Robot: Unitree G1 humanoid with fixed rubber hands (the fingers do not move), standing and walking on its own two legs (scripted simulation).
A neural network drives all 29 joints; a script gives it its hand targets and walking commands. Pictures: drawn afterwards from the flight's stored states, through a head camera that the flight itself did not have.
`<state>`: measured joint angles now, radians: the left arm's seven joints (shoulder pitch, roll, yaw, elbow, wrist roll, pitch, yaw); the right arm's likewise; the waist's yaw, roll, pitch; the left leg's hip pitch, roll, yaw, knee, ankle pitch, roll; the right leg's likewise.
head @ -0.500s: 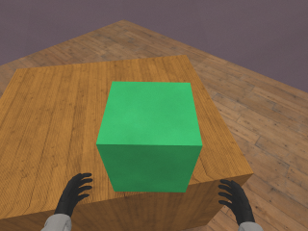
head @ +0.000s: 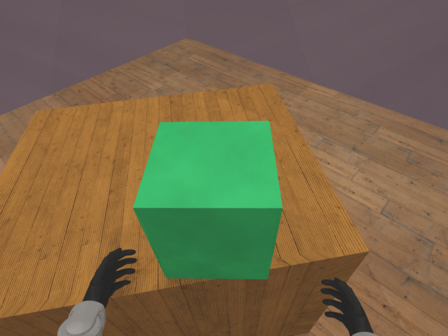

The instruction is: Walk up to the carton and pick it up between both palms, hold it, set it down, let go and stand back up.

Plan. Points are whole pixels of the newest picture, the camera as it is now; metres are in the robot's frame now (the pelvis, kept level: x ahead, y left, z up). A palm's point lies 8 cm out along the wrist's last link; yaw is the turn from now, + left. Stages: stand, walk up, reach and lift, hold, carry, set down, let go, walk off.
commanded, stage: set down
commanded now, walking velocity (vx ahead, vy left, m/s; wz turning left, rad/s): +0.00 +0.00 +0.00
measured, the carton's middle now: (215, 203) +0.35 +0.05 +0.04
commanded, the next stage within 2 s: let go in 0.14 s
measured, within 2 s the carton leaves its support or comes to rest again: neither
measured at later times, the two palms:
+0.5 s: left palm (103, 289) +0.20 +0.24 -0.01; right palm (375, 334) +0.16 -0.24 -0.08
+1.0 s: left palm (101, 295) +0.19 +0.24 -0.02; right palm out of the picture +0.09 -0.26 -0.09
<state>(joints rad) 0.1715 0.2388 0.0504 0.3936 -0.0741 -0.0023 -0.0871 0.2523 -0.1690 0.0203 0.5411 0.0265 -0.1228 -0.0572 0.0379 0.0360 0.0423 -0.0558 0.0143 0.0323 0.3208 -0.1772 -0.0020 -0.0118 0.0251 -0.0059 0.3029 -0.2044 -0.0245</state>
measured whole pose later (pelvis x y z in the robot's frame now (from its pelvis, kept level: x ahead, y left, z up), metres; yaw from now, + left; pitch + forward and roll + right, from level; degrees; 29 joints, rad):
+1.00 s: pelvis -0.02 +0.00 -0.01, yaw +1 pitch -2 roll +0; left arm 0.15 0.29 0.03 0.37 0.00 -0.10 -0.02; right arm 0.29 -0.27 -0.04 0.67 -0.02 -0.05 0.03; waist -0.01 -0.02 0.01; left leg -0.24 0.02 0.01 0.49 -0.22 0.00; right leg -0.19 0.02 -0.04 0.48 -0.26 -0.02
